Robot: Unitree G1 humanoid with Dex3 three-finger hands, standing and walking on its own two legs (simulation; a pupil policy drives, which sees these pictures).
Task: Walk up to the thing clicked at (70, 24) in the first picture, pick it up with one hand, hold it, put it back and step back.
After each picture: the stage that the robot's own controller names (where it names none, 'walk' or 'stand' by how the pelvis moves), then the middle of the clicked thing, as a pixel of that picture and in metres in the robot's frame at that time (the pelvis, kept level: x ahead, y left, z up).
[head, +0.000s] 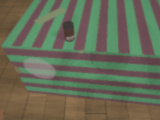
stand; (69, 31) +0.83 +0.13 -0.11
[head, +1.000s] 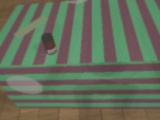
walk; (49, 44) +0.70 +0.27 -0.10
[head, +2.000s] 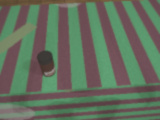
stand; (46, 64) +0.50 +0.20 -0.08
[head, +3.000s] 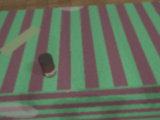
stand; (47, 65) +0.52 +0.21 -0.11
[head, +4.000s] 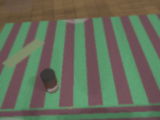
stand; (50, 81) +0.46 +0.21 -0.12
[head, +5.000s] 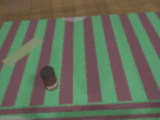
stand; (49, 78) +0.47 +0.21 -0.12
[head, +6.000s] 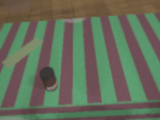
stand; (49, 79) +0.47 +0.21 -0.12
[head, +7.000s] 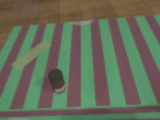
rise first; (57, 81) +0.46 +0.20 -0.11
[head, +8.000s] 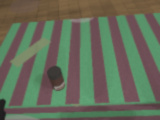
go down; (56, 78) +0.47 +0.20 -0.11
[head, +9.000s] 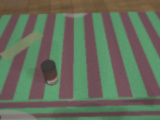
go down; (50, 72) +0.49 +0.19 -0.10
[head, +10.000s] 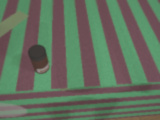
go down; (39, 60) +0.49 +0.19 -0.05
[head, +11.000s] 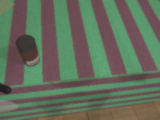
close in; (28, 51) +0.49 +0.19 -0.03
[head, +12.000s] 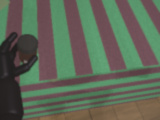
close; (27, 50) +0.49 +0.18 +0.00
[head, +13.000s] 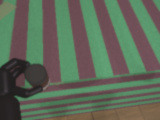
lift; (38, 78) +0.38 +0.16 -0.02
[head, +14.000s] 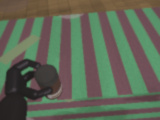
lift; (49, 83) +0.33 +0.14 +0.08
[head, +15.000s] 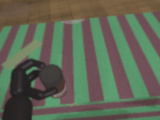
hold; (54, 82) +0.33 +0.13 +0.09
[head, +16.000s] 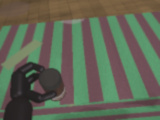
hold; (53, 85) +0.32 +0.13 +0.07
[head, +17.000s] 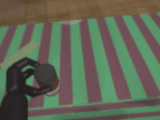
crouch; (48, 80) +0.34 +0.15 +0.08
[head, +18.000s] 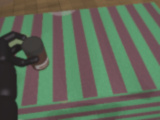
lower; (36, 54) +0.43 +0.17 +0.10
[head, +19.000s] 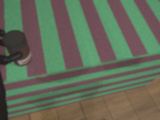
lower; (18, 49) +0.48 +0.17 +0.00
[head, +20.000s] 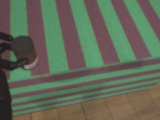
lower; (25, 54) +0.46 +0.16 -0.01
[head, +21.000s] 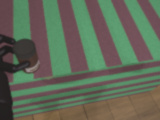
lower; (27, 57) +0.45 +0.16 -0.01
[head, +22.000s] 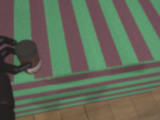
lower; (29, 58) +0.45 +0.16 -0.01
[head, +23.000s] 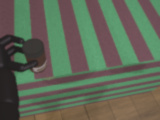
loosen; (35, 56) +0.45 +0.14 -0.01
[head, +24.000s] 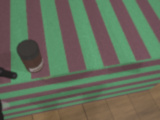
withdraw; (31, 57) +0.45 +0.14 -0.01
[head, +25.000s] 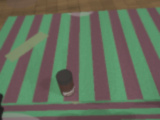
sink last; (65, 83) +0.41 +0.13 -0.06
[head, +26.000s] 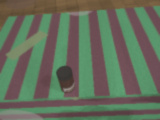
stand; (66, 79) +0.43 +0.13 -0.06
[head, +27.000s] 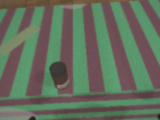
stand; (59, 76) +0.43 +0.14 -0.05
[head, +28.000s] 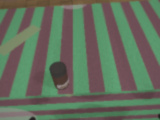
stand; (59, 76) +0.43 +0.14 -0.05
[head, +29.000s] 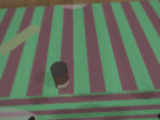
stand; (60, 76) +0.43 +0.14 -0.05
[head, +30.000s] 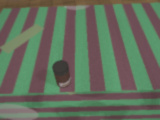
stand; (62, 74) +0.44 +0.14 -0.06
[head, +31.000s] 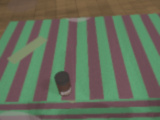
walk; (63, 84) +0.44 +0.15 -0.11
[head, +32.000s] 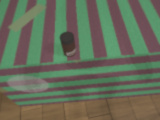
walk; (68, 44) +0.59 +0.13 -0.10
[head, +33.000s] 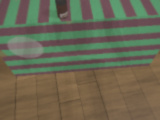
walk; (61, 7) +0.88 +0.15 -0.10
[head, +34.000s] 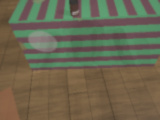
stand; (74, 7) +1.07 +0.13 -0.10
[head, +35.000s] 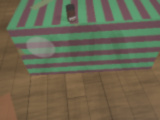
stand; (70, 13) +1.07 +0.13 -0.11
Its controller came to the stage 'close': yes
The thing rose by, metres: 0.20
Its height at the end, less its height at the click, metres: +0.00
